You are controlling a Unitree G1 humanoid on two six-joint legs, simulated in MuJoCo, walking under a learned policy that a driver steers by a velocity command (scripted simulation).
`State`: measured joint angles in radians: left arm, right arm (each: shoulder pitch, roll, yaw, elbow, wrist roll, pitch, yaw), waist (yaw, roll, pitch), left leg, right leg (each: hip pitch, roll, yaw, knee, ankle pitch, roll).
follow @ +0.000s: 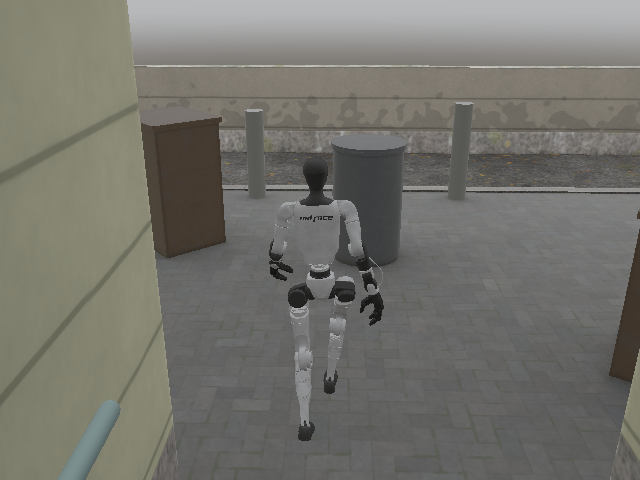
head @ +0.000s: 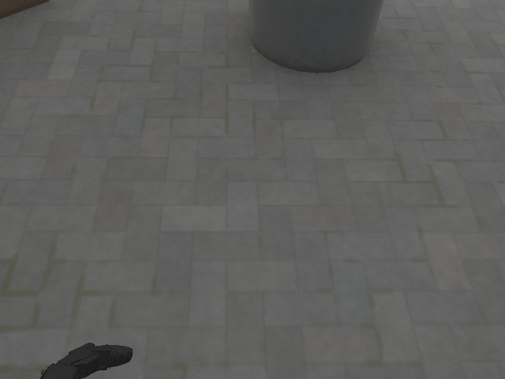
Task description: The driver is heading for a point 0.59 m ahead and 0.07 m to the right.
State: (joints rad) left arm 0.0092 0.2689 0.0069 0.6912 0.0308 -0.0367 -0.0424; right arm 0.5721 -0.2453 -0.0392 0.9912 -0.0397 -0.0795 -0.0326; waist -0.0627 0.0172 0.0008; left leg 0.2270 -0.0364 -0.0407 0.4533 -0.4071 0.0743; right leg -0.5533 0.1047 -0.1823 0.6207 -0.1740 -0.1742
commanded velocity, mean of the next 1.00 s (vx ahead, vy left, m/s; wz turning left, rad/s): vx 0.56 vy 0.00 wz -0.38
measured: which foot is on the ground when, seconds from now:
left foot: down 0.00-0.00, up 0.02-0.38, down 0.40-0.78, up 0.80-1.00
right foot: down 0.00-0.38, up 0.40-0.74, down 0.76-1.00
